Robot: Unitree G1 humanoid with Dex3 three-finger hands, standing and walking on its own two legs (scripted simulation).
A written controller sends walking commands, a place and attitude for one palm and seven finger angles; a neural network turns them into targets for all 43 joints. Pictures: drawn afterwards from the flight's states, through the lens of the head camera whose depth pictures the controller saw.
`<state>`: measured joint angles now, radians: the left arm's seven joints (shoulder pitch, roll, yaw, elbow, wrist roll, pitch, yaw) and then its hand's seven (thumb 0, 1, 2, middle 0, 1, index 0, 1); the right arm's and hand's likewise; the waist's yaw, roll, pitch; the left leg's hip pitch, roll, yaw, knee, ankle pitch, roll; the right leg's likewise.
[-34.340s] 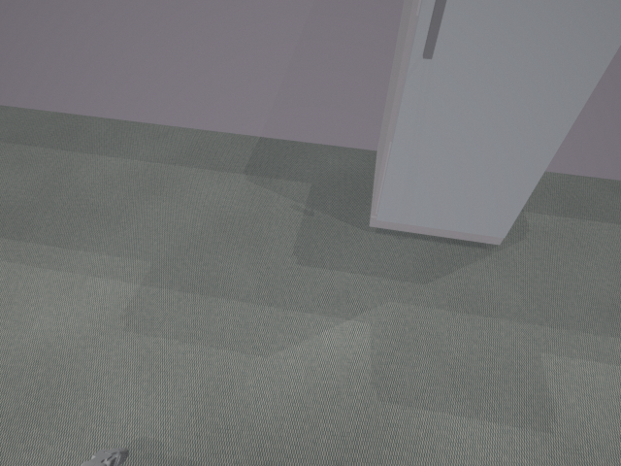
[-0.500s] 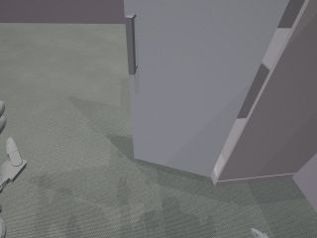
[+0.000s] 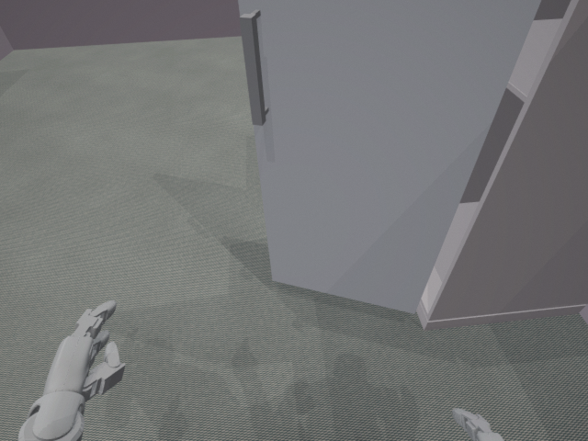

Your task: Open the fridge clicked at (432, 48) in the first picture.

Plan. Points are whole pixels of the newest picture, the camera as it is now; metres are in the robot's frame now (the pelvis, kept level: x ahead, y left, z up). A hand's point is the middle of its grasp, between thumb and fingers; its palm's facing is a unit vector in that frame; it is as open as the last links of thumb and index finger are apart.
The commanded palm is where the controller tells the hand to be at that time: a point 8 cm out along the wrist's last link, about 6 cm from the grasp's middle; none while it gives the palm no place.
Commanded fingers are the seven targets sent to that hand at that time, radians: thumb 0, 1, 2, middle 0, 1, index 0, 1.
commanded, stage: let the arm hang, fingers relaxed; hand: left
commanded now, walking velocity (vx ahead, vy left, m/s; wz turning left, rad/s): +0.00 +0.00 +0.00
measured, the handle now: (257, 70) +0.80 +0.09 +0.17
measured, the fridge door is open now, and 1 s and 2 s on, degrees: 68 68 68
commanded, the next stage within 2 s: look to check the result in 0.96 s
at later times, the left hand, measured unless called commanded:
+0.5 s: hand out of the picture +0.02 +0.22 -0.15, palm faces -0.06 -0.96 -0.28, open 7.3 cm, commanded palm none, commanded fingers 0.00 0.90 0.90 -0.20 -0.30 -0.20 -0.30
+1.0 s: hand out of the picture +0.11 +0.20 -0.15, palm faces -0.09 -0.97 -0.24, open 7.4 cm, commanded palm none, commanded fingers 0.00 0.90 0.90 -0.20 -0.30 -0.20 -0.30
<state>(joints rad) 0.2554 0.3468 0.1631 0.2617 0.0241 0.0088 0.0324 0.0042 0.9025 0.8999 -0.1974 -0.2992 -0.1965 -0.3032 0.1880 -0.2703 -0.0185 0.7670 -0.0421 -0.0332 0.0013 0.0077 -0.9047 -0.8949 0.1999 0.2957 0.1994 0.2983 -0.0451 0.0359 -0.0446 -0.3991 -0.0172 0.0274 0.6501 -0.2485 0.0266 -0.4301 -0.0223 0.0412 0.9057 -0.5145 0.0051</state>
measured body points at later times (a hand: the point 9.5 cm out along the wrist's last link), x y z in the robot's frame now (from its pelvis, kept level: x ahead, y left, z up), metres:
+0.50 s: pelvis +0.01 +0.00 +0.02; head +0.06 +0.00 +0.47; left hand +0.02 +0.27 -0.13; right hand +0.02 -0.25 -0.13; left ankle +0.06 +0.11 -0.72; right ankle +0.02 -0.14 -0.72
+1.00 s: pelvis +0.04 +0.01 +0.03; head +0.07 +0.01 +0.47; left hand +0.12 +0.25 -0.13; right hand +0.08 -0.25 -0.13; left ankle +0.06 +0.11 -0.72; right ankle +0.02 -0.14 -0.72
